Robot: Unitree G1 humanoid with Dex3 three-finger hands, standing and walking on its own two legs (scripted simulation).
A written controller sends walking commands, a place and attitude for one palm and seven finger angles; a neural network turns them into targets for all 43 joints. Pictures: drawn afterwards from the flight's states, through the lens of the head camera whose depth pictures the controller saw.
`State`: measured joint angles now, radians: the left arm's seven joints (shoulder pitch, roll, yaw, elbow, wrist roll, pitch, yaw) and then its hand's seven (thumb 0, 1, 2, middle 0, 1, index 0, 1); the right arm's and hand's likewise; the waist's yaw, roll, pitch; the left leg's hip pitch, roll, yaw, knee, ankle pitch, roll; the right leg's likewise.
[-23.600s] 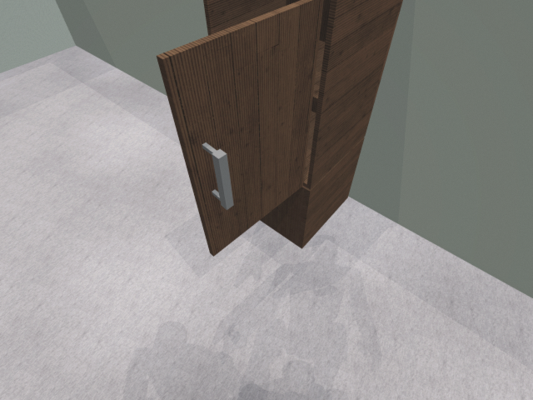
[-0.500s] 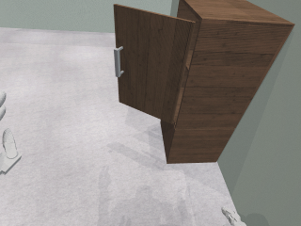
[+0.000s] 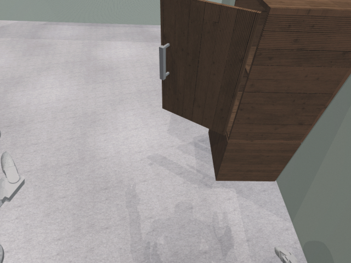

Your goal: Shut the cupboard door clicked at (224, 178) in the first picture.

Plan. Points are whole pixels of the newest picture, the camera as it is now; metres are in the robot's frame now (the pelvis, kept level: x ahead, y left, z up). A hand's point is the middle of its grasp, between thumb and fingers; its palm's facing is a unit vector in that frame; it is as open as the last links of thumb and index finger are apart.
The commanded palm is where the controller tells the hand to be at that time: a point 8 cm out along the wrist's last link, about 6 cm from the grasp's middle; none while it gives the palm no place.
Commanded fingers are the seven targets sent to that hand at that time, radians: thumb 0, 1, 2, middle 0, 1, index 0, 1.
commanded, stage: stop stepping back and stand still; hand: left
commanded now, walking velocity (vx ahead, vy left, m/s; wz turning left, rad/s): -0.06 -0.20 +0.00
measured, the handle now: (165, 61) +0.96 +0.12 -0.01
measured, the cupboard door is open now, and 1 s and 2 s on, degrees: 58 58 58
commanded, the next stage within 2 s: let the arm hang, fingers relaxed in 0.30 s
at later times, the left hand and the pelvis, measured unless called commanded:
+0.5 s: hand (61, 212) +0.20 +0.26 +0.04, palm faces +0.22 -0.87 -0.44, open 7.4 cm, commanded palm none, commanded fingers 0.00 0.90 0.90 -0.20 -0.30 -0.20 -0.30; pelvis -0.02 +0.01 +0.00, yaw -1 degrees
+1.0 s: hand out of the picture -0.05 +0.20 -0.16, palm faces -0.01 -0.97 -0.24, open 7.3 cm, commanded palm none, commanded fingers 0.00 0.90 0.90 -0.20 -0.30 -0.20 -0.30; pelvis -0.03 +0.01 +0.02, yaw -1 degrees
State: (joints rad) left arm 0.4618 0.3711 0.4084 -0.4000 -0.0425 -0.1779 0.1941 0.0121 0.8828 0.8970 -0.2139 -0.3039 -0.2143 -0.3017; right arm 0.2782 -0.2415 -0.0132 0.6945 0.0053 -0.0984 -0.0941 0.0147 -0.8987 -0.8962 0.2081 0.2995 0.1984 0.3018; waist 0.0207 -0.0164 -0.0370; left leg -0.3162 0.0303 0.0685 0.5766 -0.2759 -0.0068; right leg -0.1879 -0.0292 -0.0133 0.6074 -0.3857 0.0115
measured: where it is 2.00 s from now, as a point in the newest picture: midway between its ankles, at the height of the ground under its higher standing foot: outside the picture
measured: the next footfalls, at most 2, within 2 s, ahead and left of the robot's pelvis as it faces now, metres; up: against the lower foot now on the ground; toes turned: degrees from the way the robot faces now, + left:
none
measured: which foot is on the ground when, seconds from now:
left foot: down 0.00-1.00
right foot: down 0.00-1.00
